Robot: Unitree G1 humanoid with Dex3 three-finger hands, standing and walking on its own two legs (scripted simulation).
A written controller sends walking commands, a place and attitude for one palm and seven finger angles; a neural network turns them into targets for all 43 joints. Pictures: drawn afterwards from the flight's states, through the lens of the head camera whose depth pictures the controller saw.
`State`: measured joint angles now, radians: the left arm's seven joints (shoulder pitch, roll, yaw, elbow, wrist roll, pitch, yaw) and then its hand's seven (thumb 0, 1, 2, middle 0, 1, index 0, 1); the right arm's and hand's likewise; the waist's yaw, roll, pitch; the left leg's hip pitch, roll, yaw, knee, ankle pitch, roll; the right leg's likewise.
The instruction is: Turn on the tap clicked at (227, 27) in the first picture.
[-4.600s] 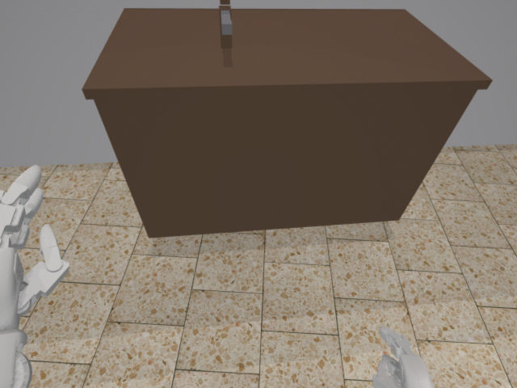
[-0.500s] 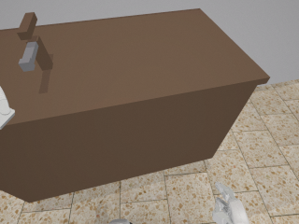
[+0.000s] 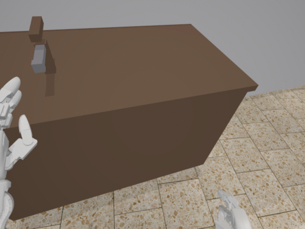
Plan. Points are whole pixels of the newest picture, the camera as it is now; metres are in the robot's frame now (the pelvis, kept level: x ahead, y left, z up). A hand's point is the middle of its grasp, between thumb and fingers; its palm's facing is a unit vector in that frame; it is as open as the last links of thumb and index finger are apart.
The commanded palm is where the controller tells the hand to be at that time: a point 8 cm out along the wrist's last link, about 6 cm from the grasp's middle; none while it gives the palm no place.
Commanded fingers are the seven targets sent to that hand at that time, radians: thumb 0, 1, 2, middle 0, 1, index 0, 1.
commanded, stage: come to a stop and stand still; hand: left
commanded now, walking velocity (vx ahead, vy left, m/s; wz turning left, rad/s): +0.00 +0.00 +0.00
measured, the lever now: (38, 66) +0.49 +0.38 +0.15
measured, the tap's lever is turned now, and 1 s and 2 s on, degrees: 0 0 0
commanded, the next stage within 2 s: look again from close up in 1.42 s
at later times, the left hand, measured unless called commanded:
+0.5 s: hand out of the picture +0.16 +0.33 +0.17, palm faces +0.51 -0.82 -0.27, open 7.4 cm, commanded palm +0.08 +0.34 +0.18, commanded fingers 0.00 0.90 0.90 -0.20 -0.30 -0.20 -0.30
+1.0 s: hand out of the picture +0.14 +0.38 +0.17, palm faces +0.42 -0.81 -0.41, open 7.4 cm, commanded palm +0.07 +0.40 +0.18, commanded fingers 0.00 0.90 0.90 -0.20 -0.30 -0.20 -0.30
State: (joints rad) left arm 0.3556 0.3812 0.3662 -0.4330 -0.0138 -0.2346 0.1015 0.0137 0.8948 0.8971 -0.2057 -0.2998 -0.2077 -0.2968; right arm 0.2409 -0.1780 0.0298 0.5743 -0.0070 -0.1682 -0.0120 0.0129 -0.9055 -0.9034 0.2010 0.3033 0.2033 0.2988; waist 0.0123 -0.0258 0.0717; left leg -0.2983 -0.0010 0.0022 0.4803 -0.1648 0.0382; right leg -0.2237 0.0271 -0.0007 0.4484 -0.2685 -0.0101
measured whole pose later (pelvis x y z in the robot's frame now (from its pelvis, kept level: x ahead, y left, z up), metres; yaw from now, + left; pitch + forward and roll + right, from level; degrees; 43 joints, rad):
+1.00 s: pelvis -0.07 +0.12 +0.00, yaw +3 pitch -1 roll +1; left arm 0.41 0.40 0.39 -0.48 -0.04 -0.19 0.12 0.02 0.89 0.90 -0.21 -0.30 -0.21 -0.30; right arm 0.22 -0.16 0.00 0.59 -0.01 -0.16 -0.02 0.01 -0.91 -0.90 0.20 0.30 0.20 0.30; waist 0.00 -0.05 0.07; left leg -0.24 0.02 0.02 0.47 -0.22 -0.02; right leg -0.23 0.01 -0.01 0.57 -0.38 0.00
